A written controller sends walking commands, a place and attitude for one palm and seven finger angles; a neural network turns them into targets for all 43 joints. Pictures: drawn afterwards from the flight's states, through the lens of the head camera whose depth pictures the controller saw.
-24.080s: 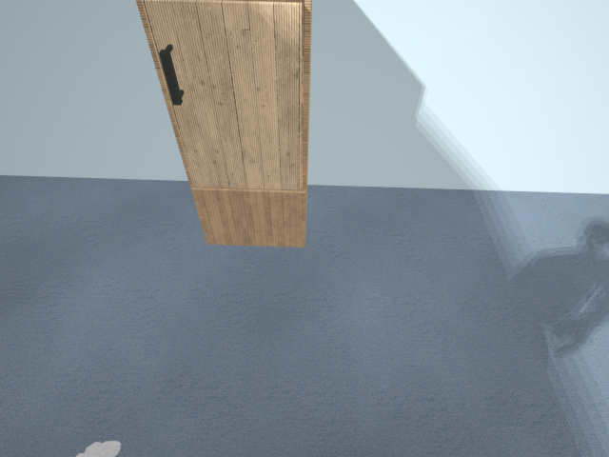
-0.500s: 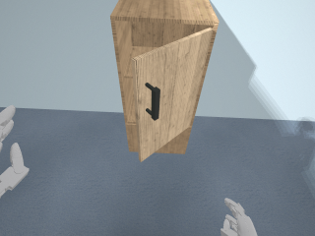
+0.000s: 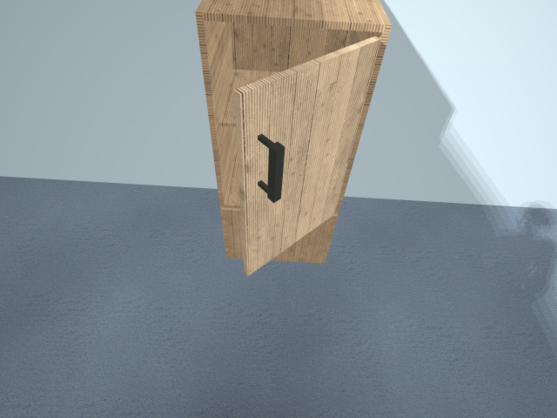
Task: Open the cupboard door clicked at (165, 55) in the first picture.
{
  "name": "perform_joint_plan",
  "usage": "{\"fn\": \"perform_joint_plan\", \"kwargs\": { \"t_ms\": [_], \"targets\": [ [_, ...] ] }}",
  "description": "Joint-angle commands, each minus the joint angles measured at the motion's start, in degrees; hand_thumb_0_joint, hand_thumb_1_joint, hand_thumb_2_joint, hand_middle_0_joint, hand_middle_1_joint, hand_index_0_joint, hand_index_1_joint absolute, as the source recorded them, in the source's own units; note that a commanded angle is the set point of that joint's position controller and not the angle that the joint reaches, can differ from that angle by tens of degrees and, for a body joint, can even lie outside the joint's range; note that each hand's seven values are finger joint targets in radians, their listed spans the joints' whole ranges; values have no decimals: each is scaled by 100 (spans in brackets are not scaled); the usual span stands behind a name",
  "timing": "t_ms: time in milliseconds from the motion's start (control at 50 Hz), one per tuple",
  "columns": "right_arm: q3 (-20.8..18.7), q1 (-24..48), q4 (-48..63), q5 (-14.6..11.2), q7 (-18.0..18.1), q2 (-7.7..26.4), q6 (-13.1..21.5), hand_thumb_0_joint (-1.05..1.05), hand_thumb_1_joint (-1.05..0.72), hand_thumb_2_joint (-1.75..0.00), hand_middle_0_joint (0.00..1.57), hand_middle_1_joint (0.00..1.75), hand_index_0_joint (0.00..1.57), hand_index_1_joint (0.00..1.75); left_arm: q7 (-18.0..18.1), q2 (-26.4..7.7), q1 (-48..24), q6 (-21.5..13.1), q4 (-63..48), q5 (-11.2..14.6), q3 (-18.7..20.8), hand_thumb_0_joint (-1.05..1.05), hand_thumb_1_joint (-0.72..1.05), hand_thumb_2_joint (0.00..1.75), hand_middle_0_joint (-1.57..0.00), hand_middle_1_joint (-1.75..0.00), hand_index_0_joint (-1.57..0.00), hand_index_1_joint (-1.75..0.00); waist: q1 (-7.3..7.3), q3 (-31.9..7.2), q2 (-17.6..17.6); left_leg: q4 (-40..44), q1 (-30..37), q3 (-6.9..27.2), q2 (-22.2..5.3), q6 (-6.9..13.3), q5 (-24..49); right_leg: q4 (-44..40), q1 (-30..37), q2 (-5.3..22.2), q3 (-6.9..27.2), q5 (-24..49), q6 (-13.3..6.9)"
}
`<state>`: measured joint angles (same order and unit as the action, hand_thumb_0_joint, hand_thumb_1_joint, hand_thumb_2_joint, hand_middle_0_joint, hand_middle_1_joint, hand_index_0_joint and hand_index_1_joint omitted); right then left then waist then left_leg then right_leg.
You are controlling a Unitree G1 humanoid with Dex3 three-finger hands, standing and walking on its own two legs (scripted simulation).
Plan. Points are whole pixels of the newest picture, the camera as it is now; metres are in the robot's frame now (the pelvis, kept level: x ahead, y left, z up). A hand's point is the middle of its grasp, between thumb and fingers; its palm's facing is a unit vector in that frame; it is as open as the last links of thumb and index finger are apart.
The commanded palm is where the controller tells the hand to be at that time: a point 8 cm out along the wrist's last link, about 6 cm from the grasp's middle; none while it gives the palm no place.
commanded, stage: let the arm hang, fingers relaxed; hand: left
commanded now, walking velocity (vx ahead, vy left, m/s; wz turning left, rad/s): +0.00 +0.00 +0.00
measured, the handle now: (269, 168) +0.57 +0.04 +0.01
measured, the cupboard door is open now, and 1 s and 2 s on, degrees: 43 43 43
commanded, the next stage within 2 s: look to check the result in 0.80 s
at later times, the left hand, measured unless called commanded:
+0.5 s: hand out of the picture +0.02 +0.20 -0.16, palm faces +0.02 -0.96 -0.29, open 7.4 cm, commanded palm none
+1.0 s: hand out of the picture +0.08 +0.19 -0.16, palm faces +0.00 -0.96 -0.26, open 7.4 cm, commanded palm none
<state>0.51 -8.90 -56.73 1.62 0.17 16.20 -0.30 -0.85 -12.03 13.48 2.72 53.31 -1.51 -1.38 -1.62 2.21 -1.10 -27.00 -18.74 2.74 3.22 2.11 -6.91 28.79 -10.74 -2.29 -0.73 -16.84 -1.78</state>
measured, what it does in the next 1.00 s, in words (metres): stands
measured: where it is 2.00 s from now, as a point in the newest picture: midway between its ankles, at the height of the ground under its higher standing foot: outside the picture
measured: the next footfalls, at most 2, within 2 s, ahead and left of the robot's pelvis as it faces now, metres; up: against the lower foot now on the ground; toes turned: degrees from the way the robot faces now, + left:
none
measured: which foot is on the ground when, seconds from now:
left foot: down 0.00-1.00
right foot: down 0.00-1.00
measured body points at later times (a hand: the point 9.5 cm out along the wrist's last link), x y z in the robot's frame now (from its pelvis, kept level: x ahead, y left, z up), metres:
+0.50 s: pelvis +0.02 -0.01 +0.01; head +0.03 -0.02 +0.46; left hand +0.02 +0.25 -0.14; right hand +0.05 -0.25 -0.16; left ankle +0.08 +0.09 -0.74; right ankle -0.01 -0.10 -0.74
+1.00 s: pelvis +0.04 -0.02 +0.01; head +0.06 -0.03 +0.46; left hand +0.09 +0.24 -0.14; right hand +0.08 -0.28 -0.15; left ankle +0.08 +0.09 -0.74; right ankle -0.01 -0.10 -0.74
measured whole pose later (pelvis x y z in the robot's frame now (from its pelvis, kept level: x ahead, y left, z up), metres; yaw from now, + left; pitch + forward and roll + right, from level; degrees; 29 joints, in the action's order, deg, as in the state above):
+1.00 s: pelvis +0.04 -0.02 +0.01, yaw +0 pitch -2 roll +0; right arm 0.1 -9.3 -65.9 1.2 1.8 13.8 -0.3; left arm 1.3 -12.8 10.2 -0.4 64.5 -0.5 0.8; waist -0.5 3.6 0.5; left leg -21.3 -11.9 3.0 2.2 0.6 -7.9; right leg 19.7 -2.5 -3.2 -0.3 -15.7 -3.2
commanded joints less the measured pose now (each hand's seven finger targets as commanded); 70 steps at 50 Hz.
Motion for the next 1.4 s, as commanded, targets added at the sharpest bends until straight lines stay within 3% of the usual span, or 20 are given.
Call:
{"fn": "perform_joint_plan", "kwargs": {
  "t_ms": [0,80,100,120,380,560,760,920,980,1300,1380],
  "targets": [
    [-219,173,103,-44,93,796,72,0,-90,-90,20,30,20,30,135,-1305,81,-341,226,64,411,0,90,90,-20,-30,-20,-30,185,-198,750,942,414,982,-666,62,-945,-1047,-81,662,781,-404,-262],
    [-220,-154,-262,-58,151,604,34,0,-90,-90,20,30,20,30,151,-1043,213,-361,759,101,358,0,90,90,-20,-30,-20,-30,78,-169,686,760,772,827,-640,23,-731,-1313,-312,752,794,-524,-304],
    [-228,-236,-299,-62,167,574,12,0,-90,-90,20,30,20,30,160,-996,257,-357,839,100,358,0,90,90,-20,-30,-20,-30,74,-73,370,701,818,806,-653,33,-703,-1393,-390,738,743,-595,-304],
    [-234,-305,-358,-56,174,573,6,0,-90,-90,20,30,20,30,164,-948,254,-346,914,103,334,0,90,90,-20,-30,-20,-30,42,-43,334,683,850,801,-657,35,-674,-1405,-444,760,742,-621,-303],
    [-216,-402,-636,-48,187,442,23,0,-90,-90,20,30,20,30,241,-886,344,-337,1163,120,304,0,90,90,-20,-30,-20,-30,135,127,-16,760,778,802,-749,103,-129,-1248,-134,737,577,-88,-235],
    [-182,-190,-668,-31,155,346,62,0,-90,-90,20,30,20,30,271,-914,21,-375,995,111,336,0,90,90,-20,-30,-20,-30,148,177,103,778,818,707,-746,52,397,-1248,54,789,576,474,-166],
    [-197,-60,-627,-34,175,442,123,0,-90,-90,20,30,20,30,281,-957,-188,-423,863,121,388,0,90,90,-20,-30,-20,-30,143,-116,149,691,1039,574,-765,11,944,-1237,381,851,606,1385,-122],
    [-189,-30,-640,-48,194,519,111,0,-90,-90,20,30,20,30,275,-990,-189,-405,906,130,390,0,90,90,-20,-30,-20,-30,136,-135,210,701,1164,579,-794,15,935,-1308,415,842,610,1292,-137],
    [-189,-48,-645,-52,200,573,115,0,-90,-90,20,30,20,30,278,-1023,-167,-417,925,135,381,0,90,90,-20,-30,-20,-30,131,-255,84,656,1260,552,-807,20,1106,-1294,500,854,600,1578,-116],
    [-177,13,-666,-75,200,589,85,0,-90,-90,20,30,20,30,293,-1030,-36,-410,991,135,343,0,90,90,-20,-30,-20,-30,142,-95,-17,686,1331,525,-804,29,953,-1409,410,842,605,1447,-63],
    [-173,12,-680,-60,199,585,93,0,-90,-90,20,30,20,30,286,-1018,-73,-410,985,138,334,0,90,90,-20,-30,-20,-30,126,-98,153,730,1310,548,-811,14,975,-1394,437,846,623,1394,-89]
  ]
}}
